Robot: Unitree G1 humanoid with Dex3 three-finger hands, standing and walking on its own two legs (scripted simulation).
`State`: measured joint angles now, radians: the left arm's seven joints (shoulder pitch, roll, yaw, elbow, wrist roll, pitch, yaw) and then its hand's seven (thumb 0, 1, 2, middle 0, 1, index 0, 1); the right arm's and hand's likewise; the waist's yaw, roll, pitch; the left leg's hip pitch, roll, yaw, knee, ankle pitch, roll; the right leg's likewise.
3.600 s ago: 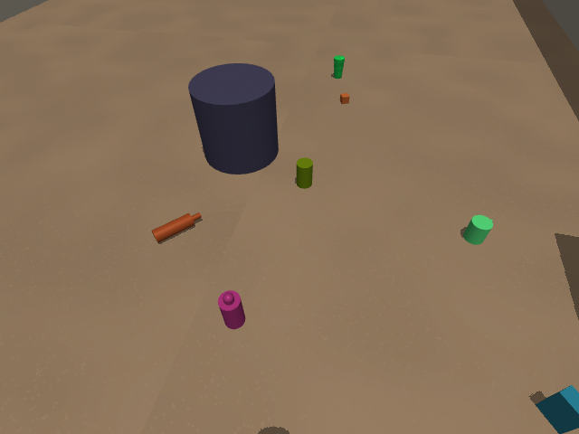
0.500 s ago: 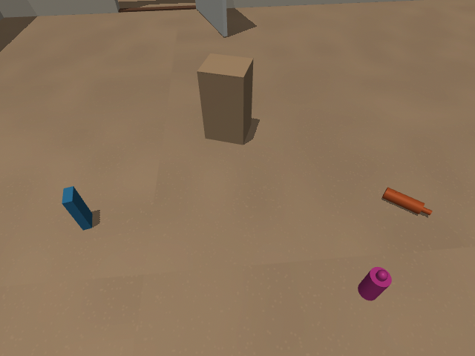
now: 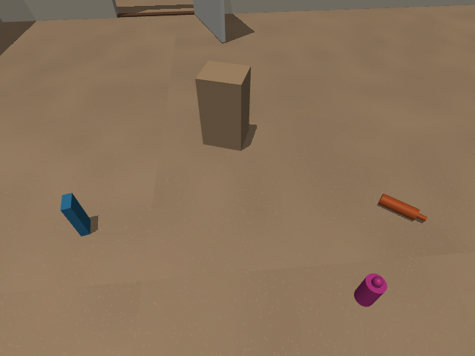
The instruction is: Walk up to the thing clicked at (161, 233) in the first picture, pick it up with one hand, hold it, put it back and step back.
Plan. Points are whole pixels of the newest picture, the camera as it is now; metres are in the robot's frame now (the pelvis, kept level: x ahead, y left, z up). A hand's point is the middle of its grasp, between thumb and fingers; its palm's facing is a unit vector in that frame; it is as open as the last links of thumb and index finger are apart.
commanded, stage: stand
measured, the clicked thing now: (402, 208) +0.96 -0.82 -0.75
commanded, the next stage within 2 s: none
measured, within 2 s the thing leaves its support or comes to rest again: neither
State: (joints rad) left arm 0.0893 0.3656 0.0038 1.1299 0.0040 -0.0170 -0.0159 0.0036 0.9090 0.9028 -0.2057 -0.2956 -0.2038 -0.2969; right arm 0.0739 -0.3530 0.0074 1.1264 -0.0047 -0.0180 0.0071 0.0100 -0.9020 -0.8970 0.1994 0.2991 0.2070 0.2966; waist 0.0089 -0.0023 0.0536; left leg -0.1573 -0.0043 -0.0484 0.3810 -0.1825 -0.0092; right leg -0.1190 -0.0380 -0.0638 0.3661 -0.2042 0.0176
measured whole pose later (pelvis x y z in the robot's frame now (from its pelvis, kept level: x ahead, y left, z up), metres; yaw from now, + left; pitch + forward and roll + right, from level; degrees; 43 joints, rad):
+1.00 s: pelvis +0.01 -0.01 +0.00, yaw -1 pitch -1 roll +0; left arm 0.10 0.35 0.01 1.14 0.01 -0.01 -0.01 0.00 0.91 0.90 -0.21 -0.30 -0.20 -0.30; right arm 0.09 -0.35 0.01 1.16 -0.01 -0.01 0.00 0.01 -0.90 -0.90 0.20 0.30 0.21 0.30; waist 0.00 0.01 0.04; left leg -0.12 0.02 -0.03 0.31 -0.17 -0.03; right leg -0.10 -0.02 -0.05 0.32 -0.20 0.00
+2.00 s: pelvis +0.02 -0.01 +0.00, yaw -2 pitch -2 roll +0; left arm 0.11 0.35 0.01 1.13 0.01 -0.01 -0.01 0.00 0.91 0.90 -0.21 -0.30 -0.20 -0.30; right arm 0.10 -0.35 0.01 1.13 -0.01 0.00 0.00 0.01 -0.90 -0.90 0.20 0.30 0.21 0.30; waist 0.00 0.00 0.04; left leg -0.09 0.02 -0.02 0.30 -0.18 -0.02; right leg -0.07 -0.02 -0.04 0.30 -0.20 0.00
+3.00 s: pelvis +0.16 +0.03 -0.01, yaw -2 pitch -3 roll +1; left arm 0.25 0.44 0.06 0.95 0.02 -0.02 -0.08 0.01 0.91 0.90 -0.20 -0.30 -0.20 -0.30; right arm 0.33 -0.39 -0.07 0.92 -0.02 -0.08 0.04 0.01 -0.90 -0.90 0.20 0.30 0.21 0.30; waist -0.02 -0.05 0.09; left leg -0.05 0.01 0.09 0.41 -0.30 0.02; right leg -0.46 -0.07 0.02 0.81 -0.29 0.00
